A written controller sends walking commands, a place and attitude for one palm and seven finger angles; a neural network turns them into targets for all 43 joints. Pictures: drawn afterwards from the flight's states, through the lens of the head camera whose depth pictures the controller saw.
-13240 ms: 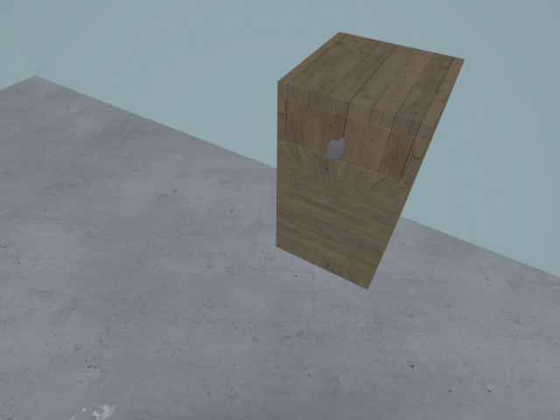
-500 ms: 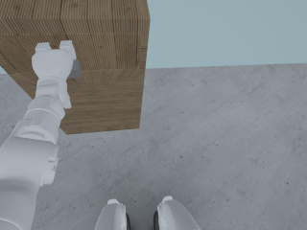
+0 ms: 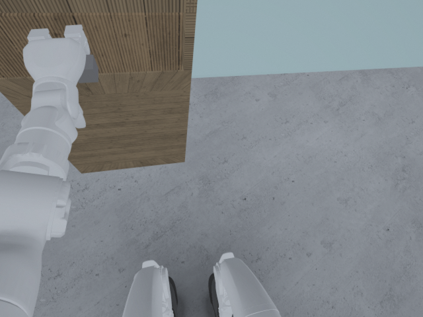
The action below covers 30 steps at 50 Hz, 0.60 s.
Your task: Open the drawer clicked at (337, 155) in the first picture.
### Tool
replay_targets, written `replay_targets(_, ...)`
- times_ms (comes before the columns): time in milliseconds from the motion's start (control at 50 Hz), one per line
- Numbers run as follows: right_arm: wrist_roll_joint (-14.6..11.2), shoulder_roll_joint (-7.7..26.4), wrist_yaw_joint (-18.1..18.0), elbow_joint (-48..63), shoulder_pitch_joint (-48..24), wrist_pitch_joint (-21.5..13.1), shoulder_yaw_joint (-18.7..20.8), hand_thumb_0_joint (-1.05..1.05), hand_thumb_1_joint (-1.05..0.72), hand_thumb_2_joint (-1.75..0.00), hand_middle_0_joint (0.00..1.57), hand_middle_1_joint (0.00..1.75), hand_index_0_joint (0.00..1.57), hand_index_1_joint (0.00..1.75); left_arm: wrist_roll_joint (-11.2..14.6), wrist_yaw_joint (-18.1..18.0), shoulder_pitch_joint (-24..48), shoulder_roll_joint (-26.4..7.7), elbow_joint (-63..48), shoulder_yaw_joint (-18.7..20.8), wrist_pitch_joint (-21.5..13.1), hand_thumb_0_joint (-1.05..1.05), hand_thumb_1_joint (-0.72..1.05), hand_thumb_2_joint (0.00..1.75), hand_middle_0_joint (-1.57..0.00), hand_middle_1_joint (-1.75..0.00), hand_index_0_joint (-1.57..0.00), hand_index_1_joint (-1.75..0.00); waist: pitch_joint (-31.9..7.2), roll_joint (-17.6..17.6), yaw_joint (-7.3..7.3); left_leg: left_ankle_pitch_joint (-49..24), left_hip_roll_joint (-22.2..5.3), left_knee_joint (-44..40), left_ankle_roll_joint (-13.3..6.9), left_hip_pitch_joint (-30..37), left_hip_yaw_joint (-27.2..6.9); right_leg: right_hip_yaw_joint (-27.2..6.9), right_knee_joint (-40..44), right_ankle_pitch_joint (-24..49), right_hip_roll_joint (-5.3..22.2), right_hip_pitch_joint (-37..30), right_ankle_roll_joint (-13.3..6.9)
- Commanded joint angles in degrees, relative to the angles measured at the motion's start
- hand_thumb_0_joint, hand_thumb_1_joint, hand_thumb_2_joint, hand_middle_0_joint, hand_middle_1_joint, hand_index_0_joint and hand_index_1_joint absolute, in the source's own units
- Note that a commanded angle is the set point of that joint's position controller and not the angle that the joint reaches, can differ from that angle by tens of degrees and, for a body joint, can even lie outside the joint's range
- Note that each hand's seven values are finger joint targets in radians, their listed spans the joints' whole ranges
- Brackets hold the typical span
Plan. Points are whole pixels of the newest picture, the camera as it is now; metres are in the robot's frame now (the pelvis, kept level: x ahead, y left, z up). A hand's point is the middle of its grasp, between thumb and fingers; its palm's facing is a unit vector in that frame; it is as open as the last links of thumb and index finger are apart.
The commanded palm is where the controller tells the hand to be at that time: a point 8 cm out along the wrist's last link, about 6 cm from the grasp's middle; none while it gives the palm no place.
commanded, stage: lift the fingers back up to retry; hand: left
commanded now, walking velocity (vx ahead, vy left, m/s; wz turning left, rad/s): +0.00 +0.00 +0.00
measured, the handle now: (86, 61) +0.61 +0.18 +0.01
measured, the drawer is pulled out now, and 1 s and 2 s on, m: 0.00 0.00 0.00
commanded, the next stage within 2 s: re-aim the fingers above the handle in 0.84 s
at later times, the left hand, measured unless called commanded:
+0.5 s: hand (54, 66) +0.56 +0.21 +0.06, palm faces -0.04 -0.06 -1.00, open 13.9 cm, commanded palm +0.55 +0.19 +0.11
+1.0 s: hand (52, 67) +0.55 +0.21 +0.07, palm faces -0.05 -0.05 -1.00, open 13.8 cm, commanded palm +0.54 +0.20 +0.13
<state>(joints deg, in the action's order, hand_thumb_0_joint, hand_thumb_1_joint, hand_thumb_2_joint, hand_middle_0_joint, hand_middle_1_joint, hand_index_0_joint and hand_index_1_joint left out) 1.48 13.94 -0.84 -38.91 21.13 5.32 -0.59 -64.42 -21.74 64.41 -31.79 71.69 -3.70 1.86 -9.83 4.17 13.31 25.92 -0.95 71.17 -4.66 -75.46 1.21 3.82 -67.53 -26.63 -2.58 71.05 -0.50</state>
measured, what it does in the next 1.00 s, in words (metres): rises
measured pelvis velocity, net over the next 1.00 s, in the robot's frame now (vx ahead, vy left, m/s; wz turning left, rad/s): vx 0.07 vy -0.01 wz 0.02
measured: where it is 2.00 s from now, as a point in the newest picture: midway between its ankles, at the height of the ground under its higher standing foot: (196, 316)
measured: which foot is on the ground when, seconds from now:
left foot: down 0.00-1.00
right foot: down 0.00-1.00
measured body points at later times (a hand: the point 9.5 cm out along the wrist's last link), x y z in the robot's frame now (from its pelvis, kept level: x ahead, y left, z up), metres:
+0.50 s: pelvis +0.03 +0.00 +0.04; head +0.17 +0.02 +0.47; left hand +0.56 +0.21 +0.11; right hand +0.00 -0.26 -0.07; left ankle +0.05 +0.07 -0.62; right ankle +0.04 -0.12 -0.62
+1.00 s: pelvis +0.07 -0.01 +0.07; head +0.18 +0.00 +0.50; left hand +0.55 +0.21 +0.12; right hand +0.08 -0.28 -0.06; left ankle +0.06 +0.07 -0.62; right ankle +0.04 -0.12 -0.62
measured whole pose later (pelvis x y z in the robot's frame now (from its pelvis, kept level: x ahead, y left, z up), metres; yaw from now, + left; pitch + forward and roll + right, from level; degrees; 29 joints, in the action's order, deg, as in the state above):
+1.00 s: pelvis +0.07 -0.01 +0.07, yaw +1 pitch +23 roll -3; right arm 1.9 13.8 -0.3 -39.5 19.7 7.8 3.3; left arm -62.3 -21.7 47.6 -26.0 62.2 -2.5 -1.3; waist -9.4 3.5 7.7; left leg 24.2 -0.4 51.9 -3.4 -51.0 1.9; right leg 2.0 -48.1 -24.4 -2.9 47.0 -1.1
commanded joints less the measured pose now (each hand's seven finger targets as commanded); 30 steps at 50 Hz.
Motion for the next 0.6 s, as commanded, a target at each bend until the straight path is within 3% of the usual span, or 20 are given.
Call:
replay_targets(0,-0.02,12.05,-1.14,2.06,10.99,-0.84,3.72,0.0,-0.9,-0.9,0.2,0.3,0.2,0.3,-0.63,1.05,19.31,-11.94,-4.6,1.75,2.17,0.0,-0.5,0.3,-0.3,-1.2,-0.3,-1.2,-24.89,4.63,0.96,-6.22,-0.54,-10.09,1.69,27.7,-7.41,0.2,9.08,3.11,-1.45,-4.49,-1.58)
replay_targets(40,-0.03,11.87,-1.08,2.08,10.99,-0.94,3.76,0.0,-0.9,-0.9,0.2,0.3,0.2,0.3,-0.32,1.57,19.49,-10.13,-4.23,0.78,2.26,0.0,-0.5,0.3,-0.3,-1.2,-0.3,-1.2,-23.97,4.55,1.52,-6.2,-0.76,-10.33,1.77,28.29,-7.95,0.45,8.98,2.92,-1.45,-3.14,-1.58)
replay_targets(140,-0.22,11.87,-1.47,2.38,11.43,-1.19,4.02,0.0,-0.9,-0.9,0.2,0.3,0.2,0.3,0.31,1.75,23.53,-13.7,-11.44,2.87,1.47,0.0,-0.5,0.3,-0.3,-1.2,-0.3,-1.2,-30.0,7.38,0.45,-8.5,-0.96,-11.7,2.11,33.77,-8.53,0.17,10.17,4.45,-1.5,-6.42,-1.55)
replay_targets(180,-0.42,11.56,-1.67,2.21,11.86,-1.32,4.11,0.0,-0.9,-0.9,0.2,0.3,0.2,0.3,0.6,1.81,23.14,-12.68,-12.18,2.1,1.42,0.0,-0.5,0.3,-0.3,-1.2,-0.3,-1.2,-29.45,7.16,0.61,-9.78,-1.07,-12.66,2.18,35.85,-8.83,0.21,11.55,5.24,-1.7,-7.28,-1.45)
replay_targets(200,-0.41,11.59,-1.71,2.25,11.86,-1.36,4.15,0.0,-0.9,-0.9,0.2,0.3,0.2,0.3,0.8,1.78,23.04,-13.43,-13.48,2.97,1.09,0.0,-0.5,0.3,-0.3,-1.2,-0.3,-1.2,-30.03,7.68,-0.03,-10.11,-1.06,-13.11,2.24,36.76,-8.86,0.23,11.92,5.39,-1.7,-8.0,-1.45)
replay_targets(240,-0.39,11.33,-1.89,1.88,11.72,-1.53,4.21,0.0,-0.9,-0.9,0.2,0.3,0.2,0.3,1.24,1.57,24.66,-13.45,-14.75,3.1,0.65,0.0,-0.5,0.3,-0.3,-1.2,-0.3,-1.2,-30.07,6.88,0.49,-11.09,-1.04,-13.72,2.08,37.75,-8.6,0.03,13.09,6.17,-1.79,-9.39,-1.36)
replay_targets(260,-0.49,11.45,-2.05,1.78,12.25,-1.55,4.28,0.0,-0.9,-0.9,0.2,0.3,0.2,0.3,1.18,1.31,24.85,-14.67,-15.87,3.76,0.31,0.0,-0.5,0.3,-0.3,-1.2,-0.3,-1.2,-30.86,7.38,0.33,-12.28,-1.03,-14.05,2.12,38.89,-8.58,0.0,13.51,6.96,-1.81,-10.27,-1.3)
replay_targets(320,-0.29,10.99,-2.06,1.31,12.45,-1.74,4.6,0.0,-0.9,-0.9,0.2,0.3,0.2,0.3,1.82,0.9,24.48,-13.86,-19.24,3.91,-0.87,0.0,-0.5,0.3,-0.3,-1.2,-0.3,-1.2,-32.65,9.46,-0.46,-16.82,-0.92,-15.08,2.4,43.1,-7.92,-0.12,15.37,9.4,-2.06,-13.1,-1.47)
replay_targets(360,-0.16,10.84,-2.02,1.02,12.7,-1.58,4.81,0.0,-0.9,-0.9,0.2,0.3,0.2,0.3,2.37,0.69,21.88,-14.4,-19.94,5.15,-1.69,0.0,-0.5,0.3,-0.3,-1.2,-0.3,-1.2,-33.64,8.6,-1.21,-20.71,-0.75,-15.43,2.32,44.99,-7.26,-0.35,16.68,11.89,-2.26,-16.07,-1.41)
replay_targets(400,-0.12,10.63,-1.82,0.51,12.65,-1.27,4.83,0.0,-0.9,-0.9,0.2,0.3,0.2,0.3,2.84,0.72,18.76,-12.79,-18.39,4.6,-1.58,0.0,-0.5,0.3,-0.3,-1.2,-0.3,-1.2,-30.6,7.35,-1.4,-22.4,-0.62,-16.42,2.19,44.89,-6.3,-0.33,18.42,13.44,-2.45,-18.28,-1.4)
replay_targets(460,-0.18,10.57,-1.69,0.22,12.76,-0.48,5.0,0.0,-0.9,-0.9,0.2,0.3,0.2,0.3,2.79,0.68,15.79,-12.0,-18.19,4.25,-1.41,0.0,-0.5,0.3,-0.3,-1.2,-0.3,-1.2,-29.23,6.43,-2.17,-26.01,-0.31,-17.73,2.12,45.59,-4.97,-0.69,20.15,17.19,-2.46,-22.2,-1.4)
replay_targets(520,-0.31,10.12,-1.12,0.17,12.31,0.18,5.52,0.0,-0.9,-0.9,0.2,0.3,0.2,0.3,3.42,1.4,13.03,-5.95,-17.79,0.35,-0.92,0.0,-0.5,0.3,-0.3,-1.2,-0.3,-1.2,-25.25,6.08,-2.09,-27.9,-0.28,-19.69,2.33,47.77,-4.46,-0.5,22.48,18.59,-2.71,-23.36,-1.51)
replay_targets(540,-0.23,9.99,-1.02,-0.07,12.21,0.32,5.75,0.0,-0.9,-0.9,0.2,0.3,0.2,0.3,3.91,1.89,14.18,-4.38,-18.92,-0.69,-1.32,0.0,-0.5,0.3,-0.3,-1.2,-0.3,-1.2,-25.82,5.44,-1.57,-29.51,-0.4,-19.86,2.34,49.45,-4.47,-0.66,22.82,19.81,-2.68,-23.98,-1.43)
replay_targets(560,-0.37,10.03,-1.0,0.02,12.43,0.62,5.87,0.0,-0.9,-0.9,0.2,0.3,0.2,0.3,4.1,2.2,12.27,-4.9,-18.18,-0.09,-1.39,0.0,-0.5,0.3,-0.3,-1.2,-0.3,-1.2,-24.71,4.99,-2.22,-29.52,-0.29,-20.63,2.31,49.52,-4.31,-0.61,23.55,20.09,-2.75,-25.06,-1.45)
replay_targets(580,-0.32,10.11,-1.0,-0.11,12.24,0.84,6.03,0.0,-0.9,-0.9,0.2,0.3,0.2,0.3,4.48,2.58,13.38,-4.27,-19.31,-0.74,-1.76,0.0,-0.5,0.3,-0.3,-1.2,-0.3,-1.2,-24.27,4.17,-1.55,-29.54,-0.28,-21.06,2.21,50.03,-4.19,-0.86,24.18,20.76,-2.73,-25.71,-1.35)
